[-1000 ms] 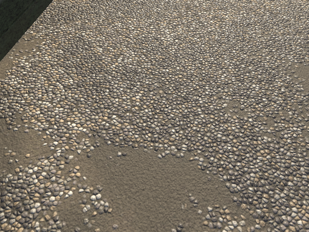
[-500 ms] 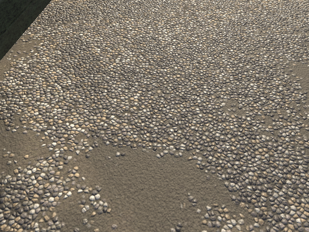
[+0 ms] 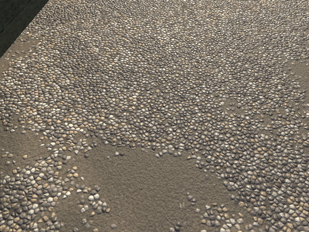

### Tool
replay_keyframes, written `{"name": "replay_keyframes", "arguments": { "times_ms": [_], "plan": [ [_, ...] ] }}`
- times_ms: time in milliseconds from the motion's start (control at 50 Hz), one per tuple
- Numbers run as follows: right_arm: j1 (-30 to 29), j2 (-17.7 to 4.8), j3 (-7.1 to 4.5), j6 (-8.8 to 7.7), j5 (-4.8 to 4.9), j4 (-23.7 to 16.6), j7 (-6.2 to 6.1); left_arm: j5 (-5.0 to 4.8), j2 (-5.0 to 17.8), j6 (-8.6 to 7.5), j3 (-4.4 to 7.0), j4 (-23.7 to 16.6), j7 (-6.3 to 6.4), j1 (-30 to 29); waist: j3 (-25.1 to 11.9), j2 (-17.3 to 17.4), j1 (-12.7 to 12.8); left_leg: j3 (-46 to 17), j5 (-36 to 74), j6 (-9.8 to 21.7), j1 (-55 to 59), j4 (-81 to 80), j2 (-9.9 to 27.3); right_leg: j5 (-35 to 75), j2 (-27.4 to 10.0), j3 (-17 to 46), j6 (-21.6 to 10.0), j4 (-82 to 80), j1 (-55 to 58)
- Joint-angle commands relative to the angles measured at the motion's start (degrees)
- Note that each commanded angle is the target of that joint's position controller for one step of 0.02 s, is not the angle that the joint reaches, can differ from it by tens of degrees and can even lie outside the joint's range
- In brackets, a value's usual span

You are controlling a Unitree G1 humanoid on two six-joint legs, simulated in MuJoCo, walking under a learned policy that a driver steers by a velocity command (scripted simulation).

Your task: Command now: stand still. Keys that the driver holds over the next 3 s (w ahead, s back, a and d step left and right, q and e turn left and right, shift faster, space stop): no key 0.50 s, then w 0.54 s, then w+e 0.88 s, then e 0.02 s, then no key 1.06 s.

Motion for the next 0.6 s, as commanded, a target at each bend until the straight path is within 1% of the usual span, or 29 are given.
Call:
{"name": "replay_keyframes", "arguments": {
  "times_ms": [20,500,520,540,560,580,600],
  "plan": [
    [5.4,-4.6,-0.69,-0.23,0.02,-0.5,-0.13,0.00,5.4,-0.37,0.76,-1.6,0.15,1.3,0.6,0.5,0.0,0.4,5.4,1.2,-8.2,-6.8,0.2,6.0,-1.1,0.7,-2.6,-4.3,6.4],
    [7.6,-4.0,-0.44,-0.24,0.06,-0.6,-0.04,-0.08,4.9,-0.44,0.50,-1.6,0.20,3.2,1.2,0.6,-0.1,0.4,5.6,1.2,-8.1,-6.9,0.1,7.2,-1.0,0.4,-2.4,-3.9,6.5],
    [8.9,-3.5,-0.35,-0.16,0.10,0.1,-0.05,-0.05,4.2,-0.40,0.34,-0.9,0.18,4.3,-0.1,0.8,-0.2,0.8,-0.3,1.5,-7.6,-7.4,-0.2,0.5,-0.3,-0.3,-2.4,-3.9,7.0],
    [9.2,-4.2,-0.62,0.01,0.42,0.1,-0.17,-0.35,4.6,-0.38,0.54,-0.7,0.19,4.9,0.9,1.5,-0.1,0.5,-8.5,2.6,-8.4,-7.6,-0.5,-9.7,1.0,-1.5,-2.7,-2.9,5.6],
    [8.4,-5.4,-0.99,0.08,0.68,-0.5,-0.35,-0.61,5.2,-0.54,0.84,-0.6,0.18,5.1,2.9,2.5,-0.1,-0.8,-16.7,4.1,-9.9,-8.0,0.0,-19.4,2.0,-2.3,-3.1,-1.9,2.7],
    [8.3,-6.0,-1.17,-0.10,1.01,-1.2,-0.48,-0.70,5.3,-1.08,0.94,-1.1,0.08,4.5,5.4,2.8,-0.6,-2.9,-22.9,5.7,-11.3,-9.2,1.4,-24.4,1.9,-2.1,-3.6,-1.3,-0.4],
    [9.1,-6.5,-1.34,-0.60,1.42,-1.5,-0.48,-0.93,4.7,-2.01,0.84,-1.8,-0.19,3.6,7.2,3.6,-1.1,-6.0,-25.8,7.4,-11.6,-10.8,3.5,-24.7,1.5,-1.8,-3.9,-0.2,-2.7]
  ]
}}
Next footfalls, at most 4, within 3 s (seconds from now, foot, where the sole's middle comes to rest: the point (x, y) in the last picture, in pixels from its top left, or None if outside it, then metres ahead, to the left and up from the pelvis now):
1.20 left None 0.45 0.14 -0.77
1.76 right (197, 191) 0.68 -0.16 -0.77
2.22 left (183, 136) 1.00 -0.12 -0.77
2.52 right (220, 170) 0.79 -0.29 -0.77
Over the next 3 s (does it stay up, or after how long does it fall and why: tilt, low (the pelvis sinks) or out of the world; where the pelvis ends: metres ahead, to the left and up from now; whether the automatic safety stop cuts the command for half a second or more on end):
stays up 0.86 -0.18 0.00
